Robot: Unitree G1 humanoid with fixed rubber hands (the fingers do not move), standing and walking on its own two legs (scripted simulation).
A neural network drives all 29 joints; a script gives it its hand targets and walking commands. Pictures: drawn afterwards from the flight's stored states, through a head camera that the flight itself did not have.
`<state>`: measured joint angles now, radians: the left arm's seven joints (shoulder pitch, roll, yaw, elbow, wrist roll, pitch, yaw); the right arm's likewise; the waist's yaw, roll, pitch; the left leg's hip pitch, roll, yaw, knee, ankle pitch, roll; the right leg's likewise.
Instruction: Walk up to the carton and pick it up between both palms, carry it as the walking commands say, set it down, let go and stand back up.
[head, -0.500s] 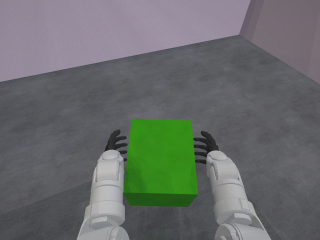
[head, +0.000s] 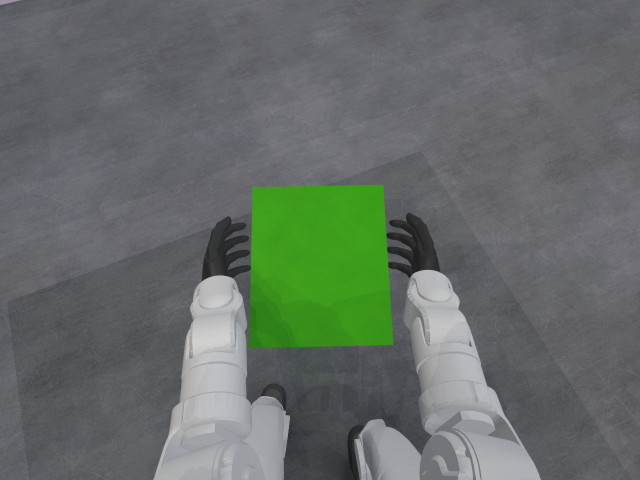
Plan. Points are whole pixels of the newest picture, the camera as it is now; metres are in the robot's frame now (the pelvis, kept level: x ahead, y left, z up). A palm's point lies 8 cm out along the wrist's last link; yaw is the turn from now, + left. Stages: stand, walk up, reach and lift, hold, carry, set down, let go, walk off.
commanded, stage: set down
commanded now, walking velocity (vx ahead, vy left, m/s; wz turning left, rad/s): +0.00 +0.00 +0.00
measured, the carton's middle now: (319, 271) +0.38 +0.03 -0.14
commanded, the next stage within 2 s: none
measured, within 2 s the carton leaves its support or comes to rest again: neither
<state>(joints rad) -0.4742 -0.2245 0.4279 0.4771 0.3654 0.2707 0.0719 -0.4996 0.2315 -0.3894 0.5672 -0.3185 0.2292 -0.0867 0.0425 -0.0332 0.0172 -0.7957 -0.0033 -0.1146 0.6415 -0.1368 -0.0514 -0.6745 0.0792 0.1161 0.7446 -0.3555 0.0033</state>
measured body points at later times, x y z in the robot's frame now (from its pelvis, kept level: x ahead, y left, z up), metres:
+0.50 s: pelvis -0.03 +0.03 -0.08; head +0.17 +0.06 +0.32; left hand +0.37 +0.17 -0.15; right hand +0.40 -0.10 -0.14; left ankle +0.09 +0.15 -0.71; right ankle +0.00 -0.12 -0.71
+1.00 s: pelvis -0.04 +0.01 -0.16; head +0.19 +0.04 +0.23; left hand +0.40 +0.16 -0.23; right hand +0.43 -0.10 -0.23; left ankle +0.09 +0.15 -0.71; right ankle +0.00 -0.12 -0.71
